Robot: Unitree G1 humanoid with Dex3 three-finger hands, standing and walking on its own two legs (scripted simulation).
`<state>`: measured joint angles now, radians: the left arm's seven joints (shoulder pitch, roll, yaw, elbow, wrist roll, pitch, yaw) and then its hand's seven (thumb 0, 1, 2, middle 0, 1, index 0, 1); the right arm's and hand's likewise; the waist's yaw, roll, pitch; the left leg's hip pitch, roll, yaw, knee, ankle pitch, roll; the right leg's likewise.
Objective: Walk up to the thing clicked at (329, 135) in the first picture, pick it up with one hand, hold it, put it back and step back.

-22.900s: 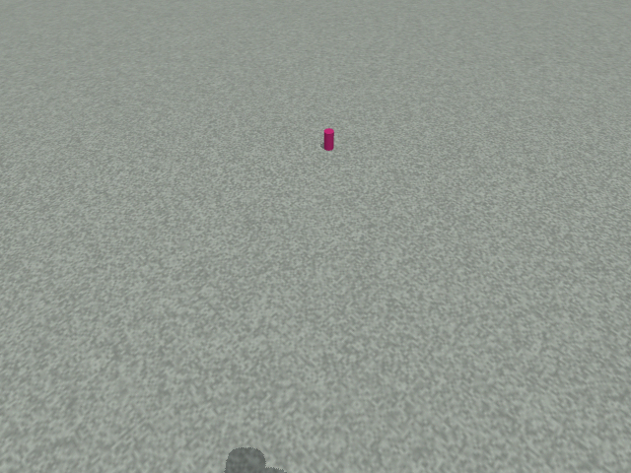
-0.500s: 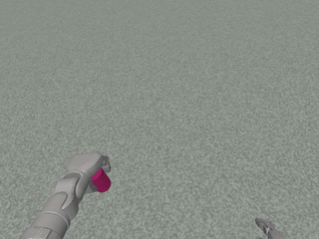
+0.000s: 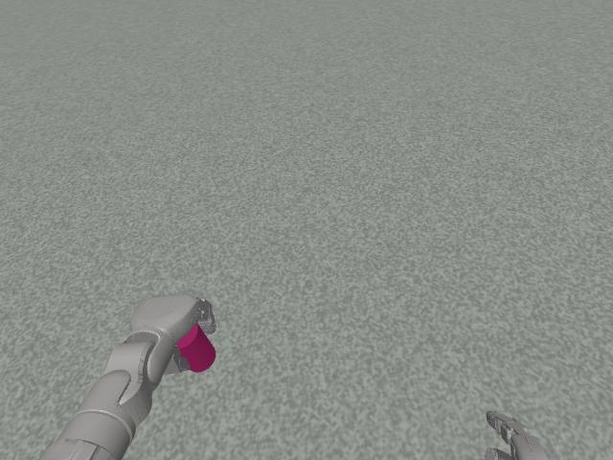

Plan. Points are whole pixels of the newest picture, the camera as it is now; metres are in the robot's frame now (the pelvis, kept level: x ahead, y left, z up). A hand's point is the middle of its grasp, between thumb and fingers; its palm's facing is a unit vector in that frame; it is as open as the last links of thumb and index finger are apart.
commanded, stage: hold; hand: left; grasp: from above
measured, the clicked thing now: (191, 345) +0.31 +0.22 -0.07
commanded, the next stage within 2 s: crouch in 0.38 s
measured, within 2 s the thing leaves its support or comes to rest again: neither
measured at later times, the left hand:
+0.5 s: hand (182, 344) +0.29 +0.21 -0.03, palm faces -0.44 -0.07 -0.89, open 7.8 cm
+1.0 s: hand (205, 371) +0.30 +0.22 -0.17, palm faces -0.44 +0.01 -0.90, open 7.7 cm
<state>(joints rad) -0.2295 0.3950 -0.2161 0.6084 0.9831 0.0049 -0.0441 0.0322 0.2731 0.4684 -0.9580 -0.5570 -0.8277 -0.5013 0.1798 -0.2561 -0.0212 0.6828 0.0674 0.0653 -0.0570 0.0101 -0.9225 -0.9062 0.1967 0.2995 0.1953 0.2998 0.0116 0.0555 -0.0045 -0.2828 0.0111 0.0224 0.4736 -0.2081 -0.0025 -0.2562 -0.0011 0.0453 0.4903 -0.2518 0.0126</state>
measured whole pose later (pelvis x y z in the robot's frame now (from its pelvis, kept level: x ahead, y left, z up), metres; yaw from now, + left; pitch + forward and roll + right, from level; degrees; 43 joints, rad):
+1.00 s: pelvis -0.02 +0.00 -0.06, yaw +1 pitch +15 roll -1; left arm -0.45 0.33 -0.19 1.05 1.14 -0.04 0.31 0.04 0.30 0.42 -0.95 -0.52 -0.84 -0.47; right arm 0.22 -0.27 -0.07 0.71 0.00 0.05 -0.01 0.01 -0.91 -0.90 0.20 0.30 0.20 0.30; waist -0.05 0.01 -0.11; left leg -0.87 0.02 -0.02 1.00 -0.40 -0.01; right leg -0.82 0.01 0.01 0.99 -0.44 0.01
